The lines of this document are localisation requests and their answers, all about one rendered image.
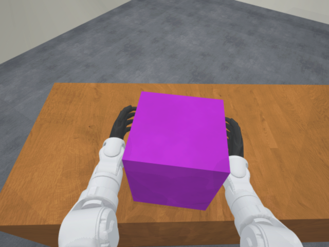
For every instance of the carton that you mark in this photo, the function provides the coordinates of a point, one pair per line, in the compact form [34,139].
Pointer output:
[177,151]

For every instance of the pedestal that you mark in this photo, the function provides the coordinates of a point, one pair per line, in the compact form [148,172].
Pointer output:
[285,131]

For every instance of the robot left upper arm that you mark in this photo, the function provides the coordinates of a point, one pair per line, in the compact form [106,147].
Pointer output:
[92,227]

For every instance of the left robot hand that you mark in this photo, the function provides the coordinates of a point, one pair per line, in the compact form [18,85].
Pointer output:
[119,128]

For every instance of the robot right upper arm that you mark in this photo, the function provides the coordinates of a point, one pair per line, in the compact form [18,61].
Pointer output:
[261,235]

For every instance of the right robot hand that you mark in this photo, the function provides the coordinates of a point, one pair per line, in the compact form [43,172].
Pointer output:
[235,141]

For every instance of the right robot forearm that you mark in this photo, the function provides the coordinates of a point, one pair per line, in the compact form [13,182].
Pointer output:
[242,200]

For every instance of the left robot forearm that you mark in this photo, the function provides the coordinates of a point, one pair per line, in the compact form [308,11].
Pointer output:
[105,181]

